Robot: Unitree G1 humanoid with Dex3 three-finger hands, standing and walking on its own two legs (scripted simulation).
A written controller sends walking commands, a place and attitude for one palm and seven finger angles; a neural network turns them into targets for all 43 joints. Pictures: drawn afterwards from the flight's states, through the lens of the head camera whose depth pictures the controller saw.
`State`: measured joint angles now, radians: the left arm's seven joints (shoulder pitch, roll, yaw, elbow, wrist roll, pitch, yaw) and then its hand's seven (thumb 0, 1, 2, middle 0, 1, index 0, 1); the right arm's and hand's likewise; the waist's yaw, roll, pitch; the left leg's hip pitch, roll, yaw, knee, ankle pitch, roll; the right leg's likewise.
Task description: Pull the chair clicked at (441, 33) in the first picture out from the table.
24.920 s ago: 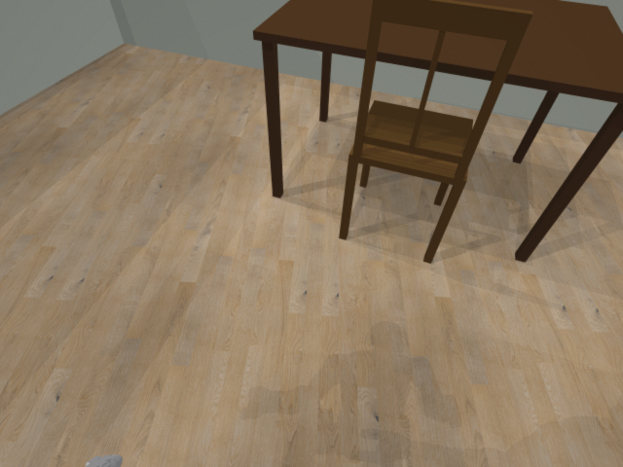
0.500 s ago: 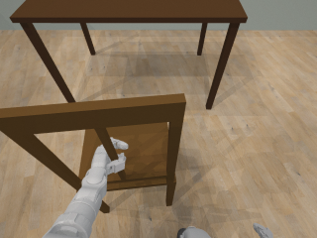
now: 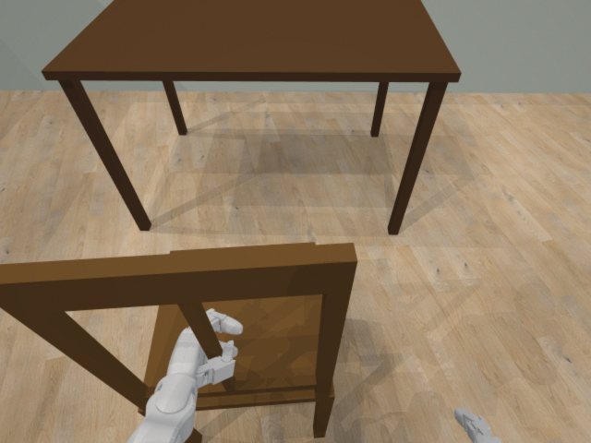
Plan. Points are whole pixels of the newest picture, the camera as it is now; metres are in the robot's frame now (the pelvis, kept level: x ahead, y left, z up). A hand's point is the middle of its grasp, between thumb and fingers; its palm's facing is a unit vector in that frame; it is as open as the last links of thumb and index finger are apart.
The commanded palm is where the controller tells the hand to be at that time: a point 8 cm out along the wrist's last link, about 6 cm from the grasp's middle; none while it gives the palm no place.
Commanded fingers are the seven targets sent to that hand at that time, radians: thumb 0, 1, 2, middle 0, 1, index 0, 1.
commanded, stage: stop walking, hand still on the chair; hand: left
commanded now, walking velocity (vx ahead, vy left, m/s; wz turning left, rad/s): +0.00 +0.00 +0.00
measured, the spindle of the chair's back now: (214, 351) +0.26 +0.14 -0.06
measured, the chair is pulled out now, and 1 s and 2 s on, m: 0.66 0.66 0.66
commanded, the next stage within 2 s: open the thumb and straighten the fingers in 0.16 s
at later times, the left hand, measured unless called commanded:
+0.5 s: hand (224, 357) +0.25 +0.13 -0.07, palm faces -0.03 -0.99 -0.13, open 7.6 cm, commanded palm +0.23 +0.18 -0.04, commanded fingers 0.00 -0.55 0.20 -0.43 -1.23 -0.43 -1.23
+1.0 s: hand (217, 362) +0.24 +0.14 -0.07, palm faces +0.00 -0.99 -0.15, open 17.0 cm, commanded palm +0.23 +0.18 -0.05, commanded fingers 0.00 -0.55 0.20 0.00 0.00 0.00 0.00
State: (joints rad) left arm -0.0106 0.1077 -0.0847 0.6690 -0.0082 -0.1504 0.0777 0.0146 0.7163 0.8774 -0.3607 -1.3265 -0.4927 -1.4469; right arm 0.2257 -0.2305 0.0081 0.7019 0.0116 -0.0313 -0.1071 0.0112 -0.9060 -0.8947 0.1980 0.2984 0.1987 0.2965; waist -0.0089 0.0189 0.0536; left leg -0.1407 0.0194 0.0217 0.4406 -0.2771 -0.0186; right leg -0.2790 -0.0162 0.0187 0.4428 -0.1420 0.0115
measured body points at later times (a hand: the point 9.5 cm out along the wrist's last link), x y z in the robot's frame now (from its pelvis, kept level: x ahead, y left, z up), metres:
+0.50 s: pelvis +0.01 +0.00 -0.02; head +0.05 +0.00 +0.43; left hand +0.25 +0.18 -0.05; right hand +0.17 -0.24 -0.11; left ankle -0.02 +0.13 -0.74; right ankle +0.06 -0.13 -0.74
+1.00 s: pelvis +0.03 -0.01 -0.04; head +0.07 -0.02 +0.40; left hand +0.24 +0.19 -0.06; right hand +0.21 -0.24 -0.13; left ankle -0.02 +0.13 -0.74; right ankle +0.06 -0.13 -0.74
